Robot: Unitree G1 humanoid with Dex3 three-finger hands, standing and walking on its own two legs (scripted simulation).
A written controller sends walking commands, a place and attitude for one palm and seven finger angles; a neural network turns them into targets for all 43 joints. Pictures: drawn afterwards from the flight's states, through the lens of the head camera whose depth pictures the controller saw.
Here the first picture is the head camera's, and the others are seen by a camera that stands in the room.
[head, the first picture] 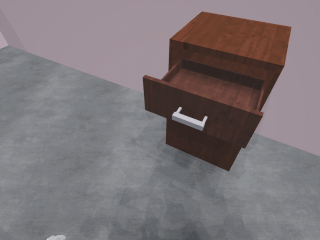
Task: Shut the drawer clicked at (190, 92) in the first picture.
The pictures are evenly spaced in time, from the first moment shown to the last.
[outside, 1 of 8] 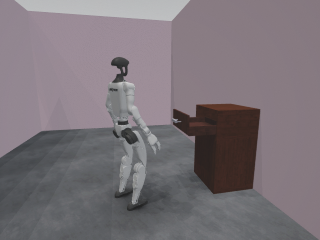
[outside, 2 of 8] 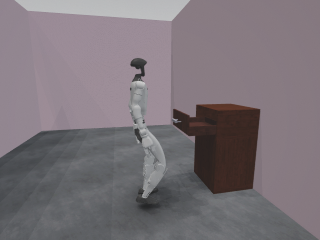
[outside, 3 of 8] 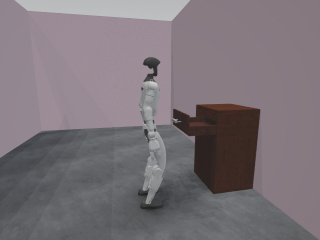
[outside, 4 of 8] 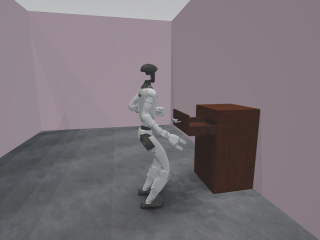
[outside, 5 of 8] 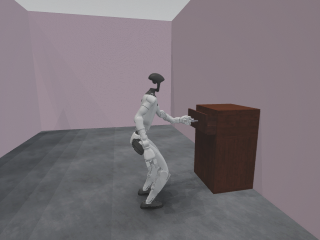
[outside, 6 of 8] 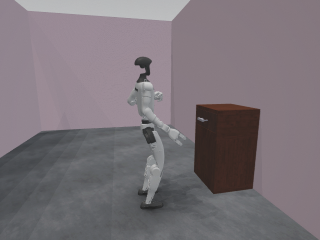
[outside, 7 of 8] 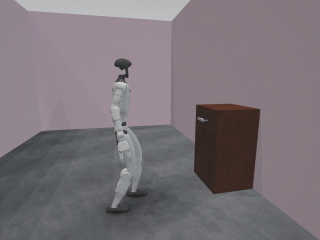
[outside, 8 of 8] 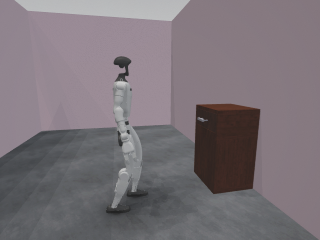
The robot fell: no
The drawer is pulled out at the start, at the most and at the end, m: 0.29 0.29 0.00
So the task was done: yes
